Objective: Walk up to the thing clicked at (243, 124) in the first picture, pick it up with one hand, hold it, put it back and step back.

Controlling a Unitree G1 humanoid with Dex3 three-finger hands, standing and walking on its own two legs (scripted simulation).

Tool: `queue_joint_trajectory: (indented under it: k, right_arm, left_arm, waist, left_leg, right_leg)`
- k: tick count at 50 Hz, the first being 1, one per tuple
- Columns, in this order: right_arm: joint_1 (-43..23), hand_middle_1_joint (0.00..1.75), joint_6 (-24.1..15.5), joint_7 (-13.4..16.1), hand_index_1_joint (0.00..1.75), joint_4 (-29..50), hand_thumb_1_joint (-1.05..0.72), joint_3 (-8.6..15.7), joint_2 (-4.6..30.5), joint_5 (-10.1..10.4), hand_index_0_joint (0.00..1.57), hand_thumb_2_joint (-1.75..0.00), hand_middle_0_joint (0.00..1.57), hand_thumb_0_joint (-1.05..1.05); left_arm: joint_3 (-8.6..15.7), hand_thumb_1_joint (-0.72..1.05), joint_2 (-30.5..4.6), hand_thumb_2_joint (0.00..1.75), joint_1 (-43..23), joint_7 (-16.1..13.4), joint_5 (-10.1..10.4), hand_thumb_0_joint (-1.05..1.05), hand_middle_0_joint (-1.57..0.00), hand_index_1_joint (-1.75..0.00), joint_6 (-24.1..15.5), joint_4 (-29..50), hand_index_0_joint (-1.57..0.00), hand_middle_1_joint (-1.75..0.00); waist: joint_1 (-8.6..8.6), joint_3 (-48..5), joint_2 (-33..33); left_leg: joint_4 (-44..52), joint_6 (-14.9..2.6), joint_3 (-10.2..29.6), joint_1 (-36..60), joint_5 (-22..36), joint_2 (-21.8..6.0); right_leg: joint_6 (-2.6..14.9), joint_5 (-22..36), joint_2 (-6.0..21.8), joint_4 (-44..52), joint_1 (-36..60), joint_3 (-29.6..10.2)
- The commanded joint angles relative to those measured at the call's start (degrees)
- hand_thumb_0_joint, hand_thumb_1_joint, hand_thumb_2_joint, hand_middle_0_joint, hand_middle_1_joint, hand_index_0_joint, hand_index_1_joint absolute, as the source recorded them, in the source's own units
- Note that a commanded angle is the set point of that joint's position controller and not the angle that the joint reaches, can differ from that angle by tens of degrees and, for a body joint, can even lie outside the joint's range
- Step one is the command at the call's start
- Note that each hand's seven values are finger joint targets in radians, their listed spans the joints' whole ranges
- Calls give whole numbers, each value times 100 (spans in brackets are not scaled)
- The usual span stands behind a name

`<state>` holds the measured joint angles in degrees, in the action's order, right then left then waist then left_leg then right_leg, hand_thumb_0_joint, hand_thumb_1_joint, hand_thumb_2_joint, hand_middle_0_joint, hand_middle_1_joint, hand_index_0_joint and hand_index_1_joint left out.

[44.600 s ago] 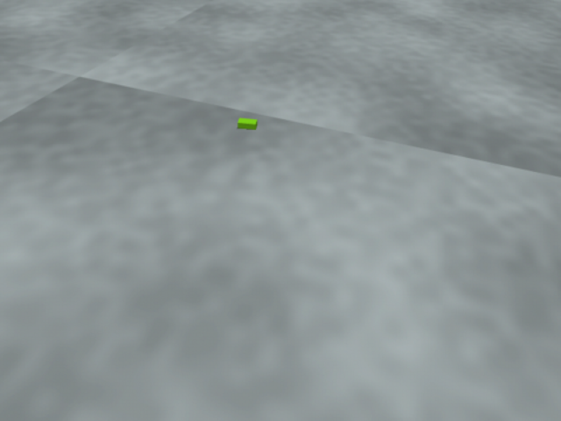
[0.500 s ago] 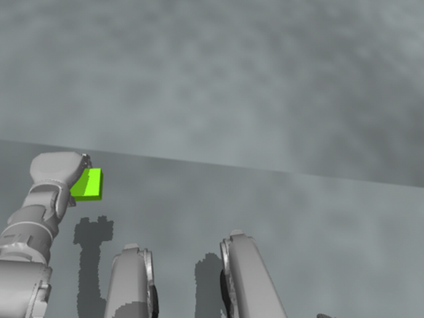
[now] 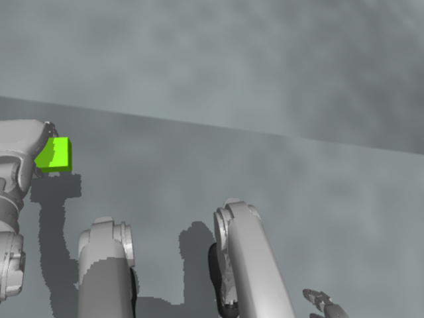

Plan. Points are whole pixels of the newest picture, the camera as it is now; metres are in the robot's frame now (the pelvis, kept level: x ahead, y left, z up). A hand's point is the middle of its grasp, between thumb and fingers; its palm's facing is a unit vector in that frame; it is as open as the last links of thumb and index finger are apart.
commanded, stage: crouch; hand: left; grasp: from above
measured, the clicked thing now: (36, 155) +0.46 +0.27 -0.20
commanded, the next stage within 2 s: lower in 0.56 s
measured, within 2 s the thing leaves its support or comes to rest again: neither
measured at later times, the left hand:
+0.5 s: hand (41, 161) +0.46 +0.28 -0.23, palm faces -0.47 -0.01 -0.89, open 8.8 cm
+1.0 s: hand (49, 164) +0.46 +0.28 -0.28, palm faces -0.48 -0.04 -0.87, open 8.7 cm
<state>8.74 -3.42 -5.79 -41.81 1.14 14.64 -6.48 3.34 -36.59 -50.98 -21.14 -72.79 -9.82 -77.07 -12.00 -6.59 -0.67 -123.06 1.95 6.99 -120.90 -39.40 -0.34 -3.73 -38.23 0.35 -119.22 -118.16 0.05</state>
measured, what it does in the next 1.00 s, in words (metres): lowers itself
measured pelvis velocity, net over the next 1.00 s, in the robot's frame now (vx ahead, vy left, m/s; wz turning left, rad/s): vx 0.00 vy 0.01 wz -0.07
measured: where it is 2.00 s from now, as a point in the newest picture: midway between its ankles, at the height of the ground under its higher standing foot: (176, 306)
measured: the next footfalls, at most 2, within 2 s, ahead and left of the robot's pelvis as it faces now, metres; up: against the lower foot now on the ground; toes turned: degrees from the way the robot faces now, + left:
none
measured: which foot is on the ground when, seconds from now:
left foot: down 0.00-1.00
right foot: down 0.00-1.00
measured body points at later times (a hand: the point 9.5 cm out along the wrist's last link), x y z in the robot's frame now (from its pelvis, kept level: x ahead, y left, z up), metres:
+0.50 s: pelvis -0.01 +0.01 -0.06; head +0.23 +0.07 +0.31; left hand +0.48 +0.27 -0.18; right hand +0.03 -0.27 -0.16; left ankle +0.07 +0.13 -0.38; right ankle +0.09 -0.14 -0.38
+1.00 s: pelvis +0.00 +0.01 -0.09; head +0.25 +0.08 +0.27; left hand +0.49 +0.28 -0.23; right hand +0.03 -0.27 -0.18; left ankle +0.07 +0.13 -0.38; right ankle +0.09 -0.14 -0.38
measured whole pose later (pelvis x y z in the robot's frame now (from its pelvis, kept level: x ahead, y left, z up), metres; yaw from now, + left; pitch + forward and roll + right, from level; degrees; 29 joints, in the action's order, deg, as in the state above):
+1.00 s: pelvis +0.00 +0.01 -0.09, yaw -4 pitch +33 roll -9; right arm 8.4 -3.7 -9.0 -42.2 -5.0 15.7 -10.0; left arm 7.5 -47.3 -56.6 -24.9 -77.9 -16.6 -87.5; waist -16.4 0.2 2.6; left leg -140.6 2.1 10.7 -134.0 -40.3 1.0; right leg -4.3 -38.5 -1.2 -134.1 -129.5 1.4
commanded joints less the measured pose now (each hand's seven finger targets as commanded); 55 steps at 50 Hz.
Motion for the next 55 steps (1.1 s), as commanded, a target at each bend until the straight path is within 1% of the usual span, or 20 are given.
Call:
queue_joint_trajectory:
  k: [1, 2, 6, 8, 10, 12, 15, 16, 21, 29, 30, 32, 35, 36, 38, 42, 43, 45, 47, 55]
  right_arm:
    - [1351, 30, -25, 0, 30, -8, -91, 437, 1298, -33, 20, -90, 20, 0]
    - [1327, 30, -10, -27, 30, -12, -91, 364, 1212, -43, 20, -90, 20, 0]
    - [1271, 30, 47, -79, 30, -17, -91, 395, 1328, -84, 20, -90, 20, 0]
    - [1283, 30, 72, -101, 30, -35, -91, 369, 1349, -85, 20, -90, 20, 0]
    - [1259, 30, 81, -129, 30, -35, -91, 342, 1365, -99, 20, -90, 20, 0]
    - [1209, 30, 92, -133, 30, -24, -91, 328, 1383, -95, 20, -90, 20, 0]
    - [1279, 30, 79, -154, 30, -55, -91, 297, 1439, -126, 20, -90, 20, 0]
    - [1252, 30, 88, -147, 30, -73, -91, 296, 1438, -128, 20, -90, 20, 0]
    - [1265, 30, 27, -153, 30, -118, -91, 188, 1477, -182, 20, -90, 20, 0]
    - [1241, 30, -37, -161, 30, -121, -91, 103, 1549, -204, 20, -90, 20, 0]
    - [1234, 30, -30, -165, 30, -109, -91, 49, 1553, -214, 20, -90, 20, 0]
    - [1262, 30, -30, -167, 30, -138, -91, 71, 1574, -212, 20, -90, 20, 0]
    - [1216, 30, -15, -180, 30, -101, -91, 32, 1549, -205, 20, -90, 20, 0]
    - [1234, 30, -17, -190, 30, -108, -91, -10, 1551, -228, 20, -90, 20, 0]
    - [1216, 30, -29, -199, 30, -115, -91, -36, 1556, -223, 20, -90, 20, 0]
    - [1259, 30, -46, -219, 30, -82, -91, -64, 1624, -290, 20, -90, 20, 0]
    - [1296, 30, -43, -233, 30, -107, -91, -90, 1608, -310, 20, -90, 20, 0]
    - [1294, 30, -22, -245, 30, -121, -91, -70, 1663, -326, 20, -90, 20, 0]
    - [1245, 30, -32, -281, 30, -65, -91, -92, 1659, -382, 20, -90, 20, 0]
    - [1102, 30, -55, -331, 30, -69, -91, -164, 1756, -506, 20, -90, 20, 0]
  left_arm:
    - [289, 76, -1575, 53, -1895, -142, 95, 0, -110, -42, -131, 837, -112, -44]
    - [441, 78, -1796, 51, -2018, -139, 110, 0, -110, -43, -194, 1020, -113, -47]
    - [241, 76, -1569, 47, -2062, -84, -11, 0, -109, -42, -364, 785, -112, -45]
    - [406, 77, -1867, 49, -1945, -127, -88, 0, -109, -43, -404, 678, -112, -46]
    - [241, 76, -1627, 52, -1997, -123, -115, 0, -110, -43, -429, 526, -112, -45]
    - [367, 77, -1887, 50, -2238, -206, -160, 0, -109, -44, -458, 606, -112, -47]
    - [359, 79, -1853, 50, -2265, -292, -237, 0, -111, -44, -468, 447, -113, -47]
    - [398, 79, -2018, 50, -2670, -335, -240, 0, -111, -42, -525, 773, -113, -45]
    - [326, 75, -1902, 50, -2467, -445, -321, 0, -109, -42, -497, 211, -111, -44]
    - [376, 75, -2176, 48, -2669, -476, -260, 0, -110, -40, -431, 124, -112, -42]
    - [309, 74, -2017, 49, -2355, -470, -295, 0, -110, -39, -392, -210, -112, -41]
    - [407, 75, -2252, 47, -2796, -469, -275, 0, -110, -39, -467, 241, -112, -41]
    - [319, 73, -2103, 48, -2418, -458, -292, 0, -113, -35, -451, -127, -113, -36]
    - [251, 74, -1940, 48, -2272, -454, -299, 0, -113, -36, -434, -419, -114, -36]
    - [234, 73, -2018, 47, -2363, -449, -292, 0, -112, -35, -477, -402, -113, -35]
    - [521, 78, -2471, 46, -2483, -506, -345, 0, -115, -36, -595, -121, -116, -37]
    - [449, 78, -2311, 48, -2310, -511, -359, 0, -116, -36, -609, -261, -116, -37]
    - [630, 82, -2560, 48, -2370, -591, -386, 0, -117, -38, -689, -104, -119, -39]
    - [535, 84, -2353, 48, -2337, -640, -385, 0, -117, -40, -718, -180, -119, -41]
    - [715, 86, -2689, 52, -2385, -957, -521, 0, -118, -43, -747, -254, -119, -45]
  waist:
    - [-86, -3974, -1138]
    - [-90, -3968, -1129]
    - [-118, -3866, -1259]
    - [-33, -3821, -1285]
    - [-87, -3832, -1372]
    - [-24, -3899, -1629]
    - [-156, -3767, -1634]
    - [-195, -3868, -1759]
    - [-296, -3451, -1624]
    - [-272, -3593, -1754]
    - [-293, -3432, -1699]
    - [-334, -3558, -1765]
    - [-305, -3469, -1707]
    - [-413, -3275, -1529]
    - [-426, -3197, -1561]
    - [-434, -3347, -1569]
    - [-434, -3334, -1621]
    - [-424, -3541, -1857]
    - [-519, -3404, -1910]
    - [-574, -3157, -2144]
  left_leg:
    - [1020, -338, -582, 2799, 1365, 79]
    - [942, -354, -593, 2631, 1374, 70]
    - [790, -330, -595, 2450, 1218, 94]
    - [722, -329, -610, 2390, 1175, 94]
    - [685, -317, -598, 2428, 1157, 102]
    - [680, -292, -595, 2483, 1103, 107]
    - [601, -280, -525, 2525, 1059, 92]
    - [544, -286, -527, 2482, 1004, 86]
    - [423, -300, -477, 2286, 771, 96]
    - [222, -317, -502, 2112, 803, 113]
    - [242, -301, -476, 2066, 832, 126]
    - [205, -298, -425, 2072, 850, 114]
    - [152, -301, -462, 1937, 850, 134]
    - [76, -316, -456, 1822, 835, 141]
    - [9, -316, -453, 1743, 897, 144]
    - [-227, -337, -486, 1728, 1200, 137]
    - [-268, -319, -482, 1777, 1342, 124]
    - [-263, -290, -437, 1945, 1449, 117]
    - [-273, -277, -394, 2020, 1403, 107]
    - [-422, -269, -407, 1872, 1086, 100]
  right_leg:
    - [493, 1490, -113, 1098, 2029, 563]
    - [483, 1516, -129, 1040, 2048, 566]
    - [517, 1320, -166, 860, 1726, 599]
    - [522, 1267, -170, 777, 1665, 617]
    - [536, 1245, -180, 685, 1525, 643]
    - [574, 1147, -193, 573, 1334, 667]
    - [566, 1130, -172, 437, 1071, 740]
    - [575, 1101, -191, 381, 1015, 750]
    - [549, 927, -161, 252, 668, 809]
    - [555, 998, -196, 81, 709, 822]
    - [548, 1015, -182, 41, 645, 841]
    - [552, 1052, -194, -22, 627, 865]
    - [559, 1049, -219, -42, 684, 870]
    - [538, 1037, -216, -39, 629, 885]
    - [540, 1097, -230, -86, 627, 891]
    - [504, 1414, -231, -175, 892, 887]
    - [488, 1537, -232, -238, 939, 906]
    - [496, 1597, -256, -331, 890, 953]
    - [488, 1522, -258, -378, 698, 1027]
    - [489, 1283, -287, -518, 457, 1094]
